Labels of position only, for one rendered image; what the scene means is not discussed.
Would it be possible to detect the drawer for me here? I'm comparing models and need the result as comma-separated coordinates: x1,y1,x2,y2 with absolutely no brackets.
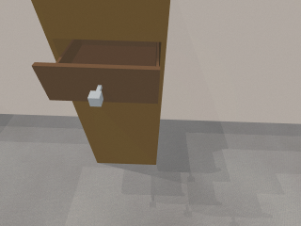
32,39,161,104

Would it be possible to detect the handle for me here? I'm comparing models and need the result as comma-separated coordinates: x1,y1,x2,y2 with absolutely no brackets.
87,85,103,107

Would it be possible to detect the cabinet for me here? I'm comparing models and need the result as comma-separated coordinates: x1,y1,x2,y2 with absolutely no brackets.
31,0,170,165

